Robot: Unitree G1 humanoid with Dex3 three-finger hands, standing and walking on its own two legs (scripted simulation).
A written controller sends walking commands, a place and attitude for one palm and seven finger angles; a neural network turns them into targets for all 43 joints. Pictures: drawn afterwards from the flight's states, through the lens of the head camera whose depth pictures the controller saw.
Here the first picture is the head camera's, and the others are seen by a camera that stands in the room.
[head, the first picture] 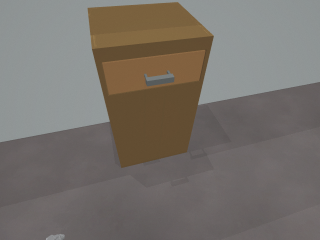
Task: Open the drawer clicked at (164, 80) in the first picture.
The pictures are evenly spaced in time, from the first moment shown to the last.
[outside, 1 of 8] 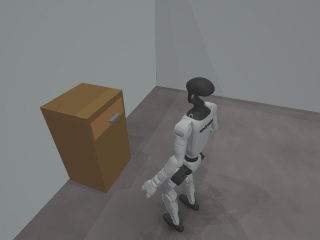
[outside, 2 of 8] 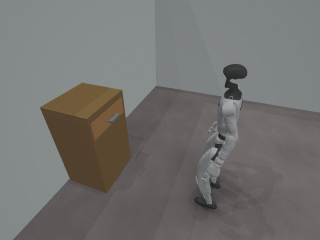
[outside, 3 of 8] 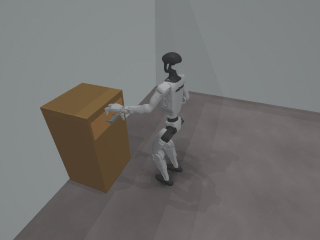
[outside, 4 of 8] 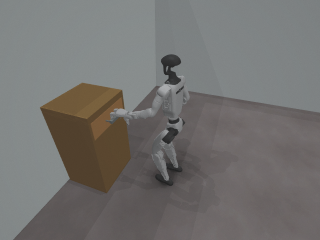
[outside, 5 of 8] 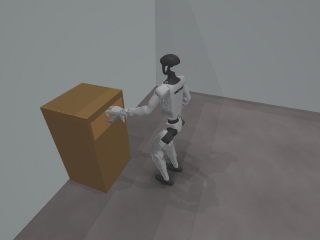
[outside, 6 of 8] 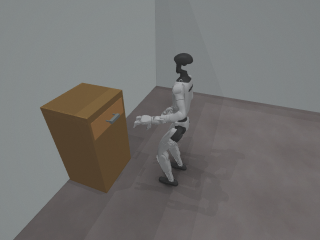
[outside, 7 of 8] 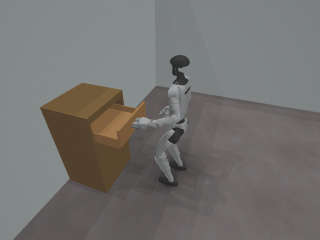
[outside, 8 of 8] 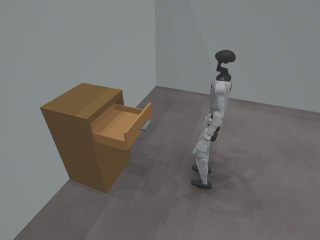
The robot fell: no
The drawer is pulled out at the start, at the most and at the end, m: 0.00 0.30 0.30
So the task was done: yes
